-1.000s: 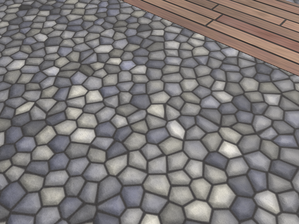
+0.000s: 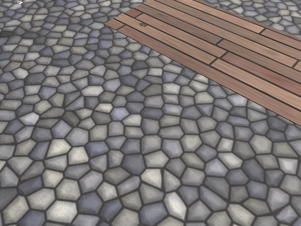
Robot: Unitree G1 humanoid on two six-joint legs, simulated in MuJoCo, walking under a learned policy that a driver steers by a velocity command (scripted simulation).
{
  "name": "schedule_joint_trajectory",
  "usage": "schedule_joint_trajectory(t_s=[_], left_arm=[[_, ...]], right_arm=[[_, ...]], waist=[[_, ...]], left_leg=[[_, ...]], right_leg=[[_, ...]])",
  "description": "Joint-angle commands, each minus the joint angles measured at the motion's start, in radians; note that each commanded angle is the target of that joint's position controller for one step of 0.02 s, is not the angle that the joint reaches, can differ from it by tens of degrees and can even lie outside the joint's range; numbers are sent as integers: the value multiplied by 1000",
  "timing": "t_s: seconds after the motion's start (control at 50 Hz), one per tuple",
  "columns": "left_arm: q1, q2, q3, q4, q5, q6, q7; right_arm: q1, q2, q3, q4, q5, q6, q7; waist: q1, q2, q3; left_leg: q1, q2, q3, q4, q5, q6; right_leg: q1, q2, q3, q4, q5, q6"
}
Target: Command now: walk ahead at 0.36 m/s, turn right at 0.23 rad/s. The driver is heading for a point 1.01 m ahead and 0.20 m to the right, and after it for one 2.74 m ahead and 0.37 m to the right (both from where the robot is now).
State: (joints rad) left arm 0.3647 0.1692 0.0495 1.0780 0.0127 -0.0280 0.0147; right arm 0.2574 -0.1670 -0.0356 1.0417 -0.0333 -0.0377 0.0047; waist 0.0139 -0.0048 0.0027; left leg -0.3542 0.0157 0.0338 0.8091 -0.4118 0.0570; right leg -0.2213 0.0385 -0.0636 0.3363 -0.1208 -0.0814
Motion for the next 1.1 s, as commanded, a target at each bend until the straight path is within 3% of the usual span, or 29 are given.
schedule_joint_trajectory(t_s=[0.02,0.08,0.12,0.14,0.16,0.18,0.2,0.24,0.28,0.34,0.42,0.5,0.54,0.56,0.58,0.6,0.62,0.64,0.66,0.68,0.7,0.74,0.76,0.8,0.86,0.94,1.02,1.06,1.1], left_arm=[[-9,134,27,-51,1,-11,-1],[-26,157,42,-71,-4,0,-8],[-89,159,53,-104,-11,7,-8],[-150,117,45,-144,-12,1,-11],[-191,3,18,-195,-21,-11,-19],[-205,46,25,-212,6,-14,-25],[-178,85,34,-205,21,-16,-39],[-122,83,41,-176,24,-15,-57],[-138,67,40,-178,29,-7,-65],[-230,46,31,-216,23,3,-67],[-378,42,14,-285,24,7,-84],[-457,59,7,-334,28,8,-96],[-409,81,15,-330,34,7,-89],[-333,101,24,-313,34,5,-82],[-217,126,37,-282,34,-1,-75],[-67,167,58,-234,42,-9,-62],[19,259,84,-225,55,-12,-46],[1,341,99,-250,31,-3,-42],[14,324,95,-239,19,12,-32],[-42,279,82,-231,9,9,-23],[-95,228,69,-239,5,2,-21],[-152,159,42,-244,-2,-19,-16],[-136,143,34,-234,-3,-35,-18],[-86,161,33,-203,-7,-56,-22],[-16,176,32,-177,-4,-65,-24],[27,169,20,-162,3,-73,-19],[61,155,5,-139,7,-78,0],[75,159,-1,-125,10,-77,11],[68,189,0,-118,13,-76,23]], right_arm=[[48,-32,-8,-35,6,-6,-5],[54,-44,-11,-56,14,-16,-11],[164,-56,-19,-29,17,-27,-21],[259,-104,-30,-13,11,-36,-34],[331,-194,-47,-14,5,-42,-47],[250,-233,-62,-24,-5,-35,-56],[169,-178,-52,-49,2,-36,-55],[101,-136,-42,-75,21,-53,-45],[132,-111,-36,-72,20,-71,-45],[209,-92,-30,-52,11,-82,-36],[216,-102,-28,-57,8,-89,-29],[251,-148,-38,-44,11,-82,-34],[251,-176,-45,-38,14,-71,-38],[247,-195,-50,-37,13,-62,-39],[242,-214,-54,-42,16,-51,-38],[231,-218,-54,-54,19,-46,-34],[247,-148,-40,-98,29,-46,-24],[215,-117,-36,-175,36,-58,-5],[61,-177,-50,-208,31,-69,0],[34,-157,-40,-224,37,-81,2],[54,-151,-39,-206,29,-84,-1],[135,-122,-33,-171,-4,-45,3],[155,-112,-32,-161,-10,-27,9],[134,-109,-32,-161,-9,-5,20],[5,-128,-35,-197,5,6,27],[-106,-120,-28,-227,18,2,34],[-205,-104,-14,-262,12,-3,42],[-237,-95,-7,-280,9,-6,45],[-198,-108,-10,-278,10,-5,39]], waist=[[-32,-106,43],[-45,-102,41],[-102,-58,42],[-143,37,44],[-152,247,4],[-107,231,104],[-47,124,136],[1,88,127],[-4,71,98],[-30,71,96],[-53,103,125],[-71,113,130],[-41,138,85],[-6,147,36],[40,147,-38],[109,113,-128],[119,-20,-242],[76,-177,-328],[110,-30,-246],[71,-21,-121],[25,36,-52],[-47,27,-37],[-55,16,-39],[-56,-13,-7],[-16,-35,51],[17,-40,79],[38,-36,111],[39,-34,112],[10,-63,66]], left_leg=[[32,-20,29,-106,13,-20],[129,-38,47,-250,62,-21],[338,-55,54,-404,101,-11],[483,63,-92,-516,-26,13],[568,330,-412,-699,-312,56],[408,431,-560,-776,-427,116],[319,402,-514,-770,-403,123],[300,308,-311,-773,-175,78],[325,257,-159,-744,54,63],[352,237,-40,-708,260,64],[327,221,78,-692,440,67],[407,249,158,-630,665,59],[455,256,203,-494,1024,46],[470,258,217,-369,1166,44],[451,260,220,-198,1187,41],[331,245,232,35,1028,17],[8,194,220,358,500,-16],[-294,-9,83,654,-131,-61],[-398,39,-55,669,-24,-47],[-408,81,-51,602,74,-37],[-343,114,-55,501,114,-37],[-208,141,-59,400,116,-47],[-177,139,-49,373,114,-51],[-194,139,-28,317,161,-53],[-307,141,-21,222,290,-45],[-360,85,-41,74,414,-22],[-360,38,13,-81,452,4],[-321,12,60,-157,417,26],[-219,-49,115,-191,324,61]], right_leg=[[-88,-233,310,-231,-377,-146],[-147,-225,338,-196,-450,-150],[-305,-167,315,-95,-522,-115],[-476,-101,259,60,-516,-69],[-604,19,98,356,-448,-12],[-654,-1,78,522,-334,-14],[-615,-58,132,585,-240,-19],[-574,-72,121,641,-143,7],[-580,-79,89,718,-66,24],[-623,-93,69,718,10,36],[-543,-98,5,500,93,43],[-426,-68,-86,315,28,-15],[-314,-8,-130,282,-51,-60],[-228,31,-143,273,-94,-84],[-91,65,-139,234,-104,-109],[137,65,-90,169,-79,-139],[435,-177,238,144,-250,-213],[585,-410,783,-6,-189,-337],[529,-367,682,-54,-113,-300],[396,-344,542,-59,-9,-274],[259,-291,451,-77,112,-234],[118,-226,309,-106,242,-195],[93,-214,279,-123,286,-190],[70,-196,217,-158,330,-171],[116,-185,158,-197,355,-108],[195,-184,75,-209,399,-51],[289,-210,8,-214,505,-32],[341,-223,-28,-177,641,-23],[386,-237,-60,-61,958,-6]])
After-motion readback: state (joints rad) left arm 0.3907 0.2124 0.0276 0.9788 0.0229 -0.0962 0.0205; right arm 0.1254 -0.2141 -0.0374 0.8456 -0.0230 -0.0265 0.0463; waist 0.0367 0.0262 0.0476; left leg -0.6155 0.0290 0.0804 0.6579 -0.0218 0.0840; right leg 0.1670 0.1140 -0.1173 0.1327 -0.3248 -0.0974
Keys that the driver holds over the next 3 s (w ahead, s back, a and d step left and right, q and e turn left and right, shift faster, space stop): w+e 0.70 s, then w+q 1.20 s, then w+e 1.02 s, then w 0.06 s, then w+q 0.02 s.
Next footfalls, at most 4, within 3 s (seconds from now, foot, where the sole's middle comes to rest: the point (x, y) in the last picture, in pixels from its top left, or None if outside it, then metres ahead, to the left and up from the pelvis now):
0.14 left None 0.08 0.12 -0.78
0.60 right None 0.33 -0.15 -0.78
1.18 left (189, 197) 0.67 -0.14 -0.78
1.70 right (223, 145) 0.97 -0.35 -0.78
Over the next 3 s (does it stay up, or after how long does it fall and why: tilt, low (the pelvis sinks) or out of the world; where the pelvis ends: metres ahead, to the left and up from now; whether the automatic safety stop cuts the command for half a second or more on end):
stays up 1.44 -0.25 0.00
